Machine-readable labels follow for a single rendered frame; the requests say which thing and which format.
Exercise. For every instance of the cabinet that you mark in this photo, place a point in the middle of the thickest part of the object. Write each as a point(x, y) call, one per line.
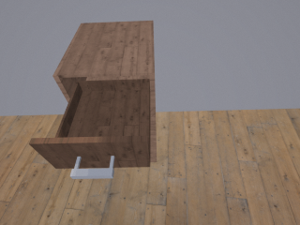
point(105, 51)

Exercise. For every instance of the drawer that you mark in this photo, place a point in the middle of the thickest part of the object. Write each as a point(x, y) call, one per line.
point(103, 118)

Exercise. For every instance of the handle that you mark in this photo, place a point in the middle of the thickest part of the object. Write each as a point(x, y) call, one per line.
point(93, 173)

